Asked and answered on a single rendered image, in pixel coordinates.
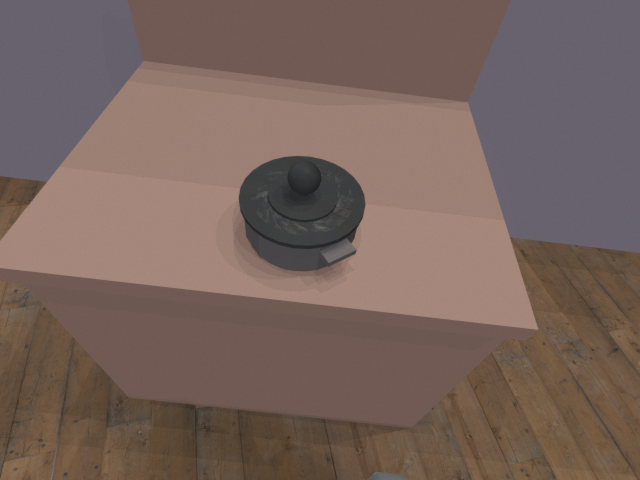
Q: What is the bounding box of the pot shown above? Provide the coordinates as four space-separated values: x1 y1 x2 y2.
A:
245 222 357 271

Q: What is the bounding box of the table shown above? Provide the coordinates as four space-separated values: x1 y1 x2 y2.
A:
0 0 538 428

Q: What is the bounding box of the knob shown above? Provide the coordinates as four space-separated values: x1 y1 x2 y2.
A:
287 161 321 195

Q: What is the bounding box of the lid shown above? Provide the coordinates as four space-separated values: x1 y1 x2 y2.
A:
239 156 365 249

